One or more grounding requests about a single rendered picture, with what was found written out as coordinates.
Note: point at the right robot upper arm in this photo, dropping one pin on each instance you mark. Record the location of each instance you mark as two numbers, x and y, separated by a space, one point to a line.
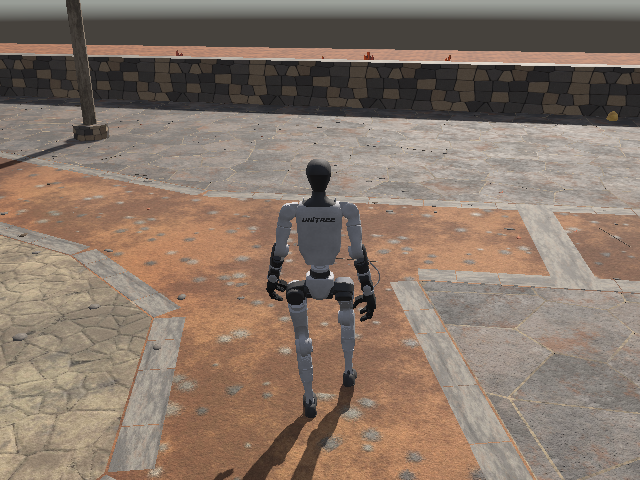
351 212

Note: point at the robot right hand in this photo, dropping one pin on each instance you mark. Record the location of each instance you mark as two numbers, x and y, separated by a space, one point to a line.
369 308

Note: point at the left robot upper arm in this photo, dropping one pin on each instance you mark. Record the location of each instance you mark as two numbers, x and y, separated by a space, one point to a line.
287 213

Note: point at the left robot thigh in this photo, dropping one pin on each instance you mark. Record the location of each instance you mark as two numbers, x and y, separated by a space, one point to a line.
297 304

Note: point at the right robot forearm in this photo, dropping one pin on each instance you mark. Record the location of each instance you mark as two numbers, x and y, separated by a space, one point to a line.
363 273

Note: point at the robot left hand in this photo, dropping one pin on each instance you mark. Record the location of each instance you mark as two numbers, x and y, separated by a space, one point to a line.
281 286

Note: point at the left robot forearm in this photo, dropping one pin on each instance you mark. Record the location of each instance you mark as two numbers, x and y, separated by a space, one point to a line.
275 266

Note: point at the robot right shin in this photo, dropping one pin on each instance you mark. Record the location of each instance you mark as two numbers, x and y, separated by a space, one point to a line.
348 342

